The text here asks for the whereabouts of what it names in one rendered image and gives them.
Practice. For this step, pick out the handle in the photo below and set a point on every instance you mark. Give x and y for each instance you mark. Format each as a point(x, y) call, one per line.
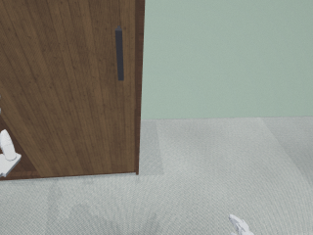
point(119, 53)

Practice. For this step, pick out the left robot hand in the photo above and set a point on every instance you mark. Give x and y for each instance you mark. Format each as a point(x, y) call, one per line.
point(9, 158)

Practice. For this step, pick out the wardrobe door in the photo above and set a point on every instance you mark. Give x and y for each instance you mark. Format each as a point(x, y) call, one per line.
point(24, 164)
point(59, 89)

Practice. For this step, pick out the right robot hand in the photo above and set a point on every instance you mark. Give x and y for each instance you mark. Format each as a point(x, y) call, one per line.
point(240, 225)

